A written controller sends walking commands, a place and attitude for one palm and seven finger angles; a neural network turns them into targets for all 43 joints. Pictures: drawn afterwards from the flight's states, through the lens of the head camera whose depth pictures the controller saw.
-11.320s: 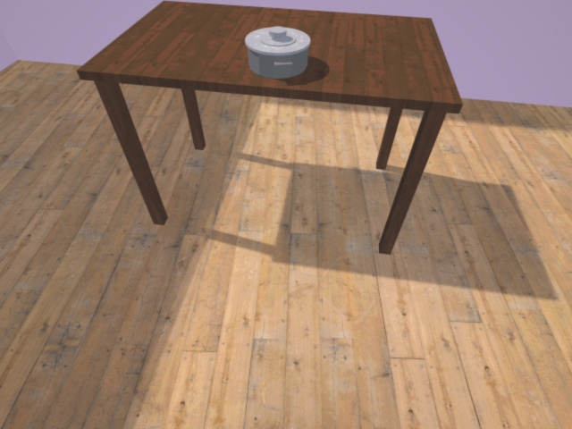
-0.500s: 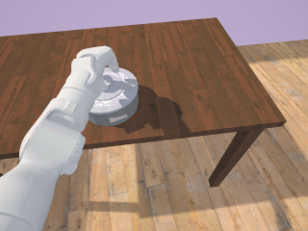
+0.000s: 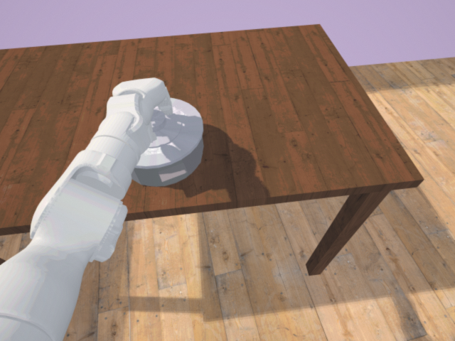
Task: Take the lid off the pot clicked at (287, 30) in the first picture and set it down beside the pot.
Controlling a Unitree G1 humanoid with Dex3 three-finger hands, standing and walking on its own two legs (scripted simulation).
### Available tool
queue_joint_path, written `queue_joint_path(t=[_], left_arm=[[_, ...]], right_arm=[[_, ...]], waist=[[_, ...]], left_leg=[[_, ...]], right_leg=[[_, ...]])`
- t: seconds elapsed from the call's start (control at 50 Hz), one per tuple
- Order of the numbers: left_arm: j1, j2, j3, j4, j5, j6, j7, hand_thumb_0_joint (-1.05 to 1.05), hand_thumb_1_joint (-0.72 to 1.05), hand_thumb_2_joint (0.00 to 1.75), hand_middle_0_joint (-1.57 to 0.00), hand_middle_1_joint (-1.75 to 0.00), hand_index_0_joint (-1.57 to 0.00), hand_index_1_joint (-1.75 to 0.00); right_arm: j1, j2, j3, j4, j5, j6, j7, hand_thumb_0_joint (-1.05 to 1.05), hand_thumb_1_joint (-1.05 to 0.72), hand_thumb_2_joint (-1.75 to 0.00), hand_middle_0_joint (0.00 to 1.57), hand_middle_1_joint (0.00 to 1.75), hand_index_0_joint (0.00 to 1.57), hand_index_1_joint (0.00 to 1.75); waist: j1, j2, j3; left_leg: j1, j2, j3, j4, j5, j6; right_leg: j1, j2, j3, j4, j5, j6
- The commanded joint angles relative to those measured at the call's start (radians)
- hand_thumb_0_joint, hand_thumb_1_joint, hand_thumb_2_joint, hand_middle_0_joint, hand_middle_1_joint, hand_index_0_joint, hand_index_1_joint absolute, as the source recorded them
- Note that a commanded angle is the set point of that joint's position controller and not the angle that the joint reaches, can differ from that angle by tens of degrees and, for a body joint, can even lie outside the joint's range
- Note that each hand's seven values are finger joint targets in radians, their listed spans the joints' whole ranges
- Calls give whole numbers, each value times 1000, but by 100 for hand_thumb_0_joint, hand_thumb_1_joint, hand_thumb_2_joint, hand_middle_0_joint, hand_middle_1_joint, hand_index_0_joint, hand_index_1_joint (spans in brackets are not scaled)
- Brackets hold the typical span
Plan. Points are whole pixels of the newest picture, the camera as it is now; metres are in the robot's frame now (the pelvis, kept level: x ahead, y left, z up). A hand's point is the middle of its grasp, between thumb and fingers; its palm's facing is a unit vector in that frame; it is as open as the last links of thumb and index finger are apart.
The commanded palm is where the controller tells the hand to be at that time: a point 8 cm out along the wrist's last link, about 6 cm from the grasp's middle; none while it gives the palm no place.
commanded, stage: lower the open fingers around the knob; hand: left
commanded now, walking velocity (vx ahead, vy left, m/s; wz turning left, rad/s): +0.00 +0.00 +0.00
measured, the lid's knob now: (152, 120) +0.52 +0.12 +0.09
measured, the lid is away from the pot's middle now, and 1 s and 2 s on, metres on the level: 0.00 0.00 0.00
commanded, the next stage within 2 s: close the fingers and squeeze the knob in 0.24 s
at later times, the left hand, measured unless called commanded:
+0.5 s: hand (147, 124) +0.49 +0.12 +0.11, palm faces -0.36 -0.08 -0.93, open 10.1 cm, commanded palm +0.49 +0.12 +0.17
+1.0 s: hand (148, 122) +0.50 +0.12 +0.11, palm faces -0.37 -0.06 -0.93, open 8.4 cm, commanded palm +0.50 +0.11 +0.17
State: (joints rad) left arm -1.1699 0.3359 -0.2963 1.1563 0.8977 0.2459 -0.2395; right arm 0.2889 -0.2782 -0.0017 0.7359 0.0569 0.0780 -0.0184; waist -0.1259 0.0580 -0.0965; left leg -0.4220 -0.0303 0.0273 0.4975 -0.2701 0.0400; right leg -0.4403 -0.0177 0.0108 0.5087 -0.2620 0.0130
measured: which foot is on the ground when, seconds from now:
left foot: down 0.00-1.00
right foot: down 0.00-1.00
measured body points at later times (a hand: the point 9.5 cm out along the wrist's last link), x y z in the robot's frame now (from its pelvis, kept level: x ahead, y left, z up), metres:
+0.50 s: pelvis +0.00 +0.00 +0.00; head +0.05 -0.02 +0.45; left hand +0.50 +0.12 +0.17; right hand +0.03 -0.27 -0.14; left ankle -0.02 +0.10 -0.73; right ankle -0.02 -0.13 -0.73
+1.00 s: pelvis +0.01 +0.00 +0.00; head +0.06 -0.02 +0.45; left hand +0.51 +0.12 +0.16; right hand +0.03 -0.27 -0.14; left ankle -0.02 +0.10 -0.73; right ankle -0.02 -0.13 -0.73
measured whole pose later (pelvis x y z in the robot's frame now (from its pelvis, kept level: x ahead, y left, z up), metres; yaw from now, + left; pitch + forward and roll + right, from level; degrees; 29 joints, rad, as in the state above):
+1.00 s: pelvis +0.01 +0.00 +0.00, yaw +0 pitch +12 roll +0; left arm -1.16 0.35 -0.28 1.16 0.90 0.24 -0.24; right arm 0.32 -0.28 -0.01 0.75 0.05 0.08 -0.02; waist -0.13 0.06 -0.10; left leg -0.43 -0.03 0.03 0.50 -0.28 0.04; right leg -0.45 -0.01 0.01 0.50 -0.26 0.01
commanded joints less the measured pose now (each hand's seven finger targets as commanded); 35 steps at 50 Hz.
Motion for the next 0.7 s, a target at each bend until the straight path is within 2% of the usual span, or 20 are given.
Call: queue_joint_path(t=[0.0,0.06,0.1,0.12,0.14,0.16,0.2,0.28,0.32,0.34,0.36,0.4,0.44,0.48,0.5,0.52,0.56,0.58,0.66,0.68], left_arm=[[-509,207,71,-127,18,5,34,0,-32,151,-85,-8,-85,-8],[-508,141,24,-146,12,0,23,0,-32,151,-85,-8,-85,-8],[-500,157,33,-115,21,7,21,0,-32,151,-85,-8,-85,-8],[-530,196,61,-135,19,7,25,0,-32,151,-85,-8,-85,-8],[-528,191,53,-132,18,5,25,0,-32,151,-85,-8,-85,-8],[-514,145,29,-119,7,4,18,0,-32,151,-85,-8,-85,-8],[-519,217,77,-145,16,-2,20,0,-32,151,-85,-8,-85,-8],[-471,203,62,-138,25,-10,10,0,-32,151,-85,-8,-85,-8],[-472,256,100,-154,28,-13,16,0,-32,151,-85,-8,-85,-8],[-477,257,96,-176,28,-15,18,0,-11,102,-52,-68,-52,-68],[-480,217,73,-203,20,-25,15,0,-11,102,-52,-70,-52,-70],[-464,200,55,-177,25,-16,19,0,-9,102,-52,-73,-52,-73],[-473,251,93,-171,23,-14,28,0,-7,102,-52,-77,-52,-77],[-489,246,83,-176,23,-14,33,0,-5,102,-52,-80,-52,-80],[-507,208,48,-173,28,-10,35,0,-4,102,-52,-81,-52,-81],[-540,204,48,-205,26,-13,39,0,-3,102,-53,-83,-53,-83],[-522,212,69,-190,12,-18,38,0,-1,101,-53,-85,-53,-85],[-509,242,86,-162,20,-16,39,0,0,101,-53,-87,-53,-87],[-543,162,29,-157,8,-14,38,0,4,100,-55,-91,-55,-91],[-536,211,67,-140,16,-12,41,0,5,100,-55,-92,-55,-92]], right_arm=[[68,-142,-43,-66,3,-14,-12,0,-90,-90,20,30,20,30],[60,-135,-45,-77,3,-15,-9,0,-90,-90,20,30,20,30],[69,-141,-44,-65,1,-9,-9,0,-90,-90,20,30,20,30],[72,-143,-43,-64,2,-8,-10,0,-90,-90,20,30,20,30],[69,-141,-40,-70,3,-9,-11,0,-90,-90,20,30,20,30],[66,-137,-42,-74,1,-12,-12,0,-90,-90,20,30,20,30],[78,-141,-42,-72,-1,-13,-13,0,-90,-90,20,30,20,30],[70,-138,-42,-82,1,-10,-14,0,-90,-90,20,30,20,30],[74,-140,-43,-84,3,-8,-14,0,-90,-90,20,30,20,30],[66,-136,-40,-91,4,-7,-13,0,-90,-90,20,30,20,30],[64,-132,-44,-98,3,-9,-12,0,-90,-90,20,30,20,30],[62,-134,-43,-90,5,-5,-9,0,-90,-90,20,30,20,30],[65,-137,-42,-89,6,-7,-14,0,-90,-90,20,30,20,30],[61,-137,-40,-87,8,-7,-15,0,-90,-90,20,30,20,30],[62,-135,-40,-83,9,-8,-14,0,-90,-90,20,30,20,30],[65,-134,-44,-80,8,-14,-13,0,-90,-90,20,30,20,30],[69,-137,-46,-81,5,-18,-16,0,-90,-90,20,30,20,30],[71,-139,-43,-77,5,-18,-16,0,-90,-90,20,30,20,30],[70,-137,-45,-74,6,-26,-16,0,-90,-90,20,30,20,30],[78,-143,-47,-63,5,-24,-16,0,-90,-90,20,30,20,30]], waist=[[-32,-114,-371],[-32,-83,-373],[-36,-90,-345],[-37,-95,-357],[-34,-83,-371],[-38,-85,-359],[-28,-92,-399],[-24,-91,-377],[-17,-102,-377],[-11,-80,-389],[-12,-69,-401],[-19,-79,-354],[-15,-95,-358],[-18,-67,-354],[-27,-60,-345],[-30,-49,-359],[-25,-66,-375],[-23,-63,-375],[-39,-76,-366],[-37,-76,-374]], left_leg=[[234,-1,-18,-5,367,36],[245,-1,-22,0,394,35],[236,1,-21,-1,371,33],[232,-1,-19,-3,359,35],[231,-4,-23,-7,352,33],[222,-6,-21,-3,352,36],[228,-6,-19,-3,363,38],[224,-5,-13,-1,373,40],[215,-3,-9,-8,365,41],[219,-5,-11,-12,362,38],[235,-4,-14,-7,396,40],[233,0,-11,-12,359,38],[215,-5,-10,-17,329,40],[219,-3,-10,-20,321,38],[227,-1,-17,-23,314,35],[254,2,-21,-20,324,34],[255,1,-23,-16,342,36],[246,-1,-24,-16,327,35],[246,1,-25,-12,332,36],[253,4,-26,-11,329,33]], right_leg=[[109,40,-38,-20,398,-36],[95,37,-41,-21,402,-39],[76,42,-44,-19,380,-37],[94,41,-39,-21,387,-37],[97,40,-40,-17,378,-38],[89,40,-41,-22,379,-39],[132,39,-36,-17,408,-37],[130,39,-35,-25,417,-37],[149,39,-34,-27,420,-37],[158,37,-34,-25,419,-37],[156,35,-34,-27,432,-40],[120,40,-39,-34,390,-36],[143,40,-36,-35,387,-38],[130,39,-35,-34,374,-40],[105,40,-41,-35,350,-40],[92,41,-42,-34,345,-40],[104,41,-42,-35,357,-41],[107,41,-39,-31,351,-40],[80,42,-43,-32,346,-39],[79,42,-40,-27,343,-38]])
